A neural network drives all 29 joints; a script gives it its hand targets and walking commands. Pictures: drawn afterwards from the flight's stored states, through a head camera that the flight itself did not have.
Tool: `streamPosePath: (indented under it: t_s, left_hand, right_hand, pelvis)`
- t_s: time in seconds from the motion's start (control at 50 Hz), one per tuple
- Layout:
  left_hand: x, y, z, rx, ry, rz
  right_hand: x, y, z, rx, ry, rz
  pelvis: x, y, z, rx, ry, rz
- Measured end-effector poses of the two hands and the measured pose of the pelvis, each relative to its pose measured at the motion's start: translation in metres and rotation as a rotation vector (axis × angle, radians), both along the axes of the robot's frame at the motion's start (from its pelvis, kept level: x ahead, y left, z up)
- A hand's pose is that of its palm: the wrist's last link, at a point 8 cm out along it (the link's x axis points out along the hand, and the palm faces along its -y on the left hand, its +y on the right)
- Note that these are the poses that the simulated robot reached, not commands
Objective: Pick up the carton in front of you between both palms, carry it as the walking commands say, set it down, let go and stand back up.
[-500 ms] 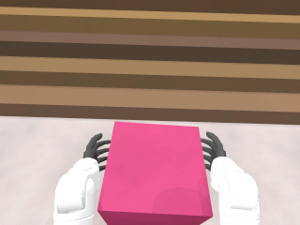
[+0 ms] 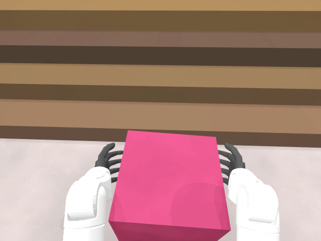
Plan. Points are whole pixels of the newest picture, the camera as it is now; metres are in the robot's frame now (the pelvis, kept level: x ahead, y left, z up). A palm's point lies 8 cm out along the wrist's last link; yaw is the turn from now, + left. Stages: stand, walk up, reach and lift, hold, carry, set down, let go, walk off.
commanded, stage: carry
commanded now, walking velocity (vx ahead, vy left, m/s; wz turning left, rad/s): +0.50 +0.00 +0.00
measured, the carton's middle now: (166, 195) +0.26 +0.00 -0.02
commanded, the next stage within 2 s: none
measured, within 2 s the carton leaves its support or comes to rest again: neither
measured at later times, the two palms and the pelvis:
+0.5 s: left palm (119, 66) +0.64 +0.16 +0.11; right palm (210, 67) +0.62 -0.14 +0.12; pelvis +0.34 +0.03 +0.00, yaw -4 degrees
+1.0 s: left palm (142, 14) +1.04 +0.12 +0.13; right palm (206, 14) +1.05 -0.18 +0.12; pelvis +0.66 -0.03 +0.00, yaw -2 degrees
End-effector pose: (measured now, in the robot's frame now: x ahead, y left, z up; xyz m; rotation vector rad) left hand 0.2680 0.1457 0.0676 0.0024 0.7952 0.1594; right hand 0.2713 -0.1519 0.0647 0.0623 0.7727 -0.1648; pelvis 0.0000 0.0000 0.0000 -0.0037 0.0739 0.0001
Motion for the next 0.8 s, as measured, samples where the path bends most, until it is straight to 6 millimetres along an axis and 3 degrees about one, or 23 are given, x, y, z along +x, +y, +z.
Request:
streamPosePath:
  t_s: [0.08,0.18,0.28,0.4,0.48,0.58,0.7,0.8]
  left_hand:
    - [0.038,-0.001,0.006,0.007,0.025,0.024]
    - [0.105,-0.001,0.024,0.008,-0.032,0.021]
    - [0.186,0.002,0.035,-0.005,-0.111,-0.008]
    - [0.297,0.015,0.029,-0.062,-0.179,-0.030]
    - [0.356,0.016,0.036,-0.078,-0.136,-0.043]
    - [0.429,0.012,0.064,-0.104,-0.183,-0.048]
    - [0.530,0.004,0.093,-0.051,-0.240,-0.061]
    - [0.625,-0.013,0.097,0.019,-0.205,-0.066]
  right_hand:
    - [0.047,0.000,0.005,-0.001,0.025,0.032]
    - [0.112,-0.001,0.022,-0.006,-0.033,0.033]
    - [0.183,0.002,0.036,-0.014,-0.112,0.000]
    - [0.283,0.015,0.040,-0.041,-0.179,-0.044]
    - [0.334,0.016,0.047,-0.026,-0.137,-0.082]
    - [0.401,0.013,0.076,-0.013,-0.185,-0.113]
    - [0.508,0.004,0.104,-0.041,-0.237,-0.070]
    - [0.612,-0.013,0.100,-0.065,-0.201,-0.010]
  pelvis:
    - [0.046,-0.007,0.015,0.021,0.010,-0.002]
    - [0.113,-0.006,0.022,0.034,0.014,-0.013]
    - [0.191,0.004,0.013,0.022,0.003,-0.021]
    - [0.289,0.024,-0.013,0.031,-0.025,-0.054]
    - [0.333,0.033,0.000,0.009,-0.012,-0.074]
    - [0.391,0.033,0.016,-0.011,0.002,-0.068]
    - [0.470,0.019,0.016,-0.005,0.003,-0.048]
    - [0.546,-0.002,-0.002,0.017,-0.008,-0.030]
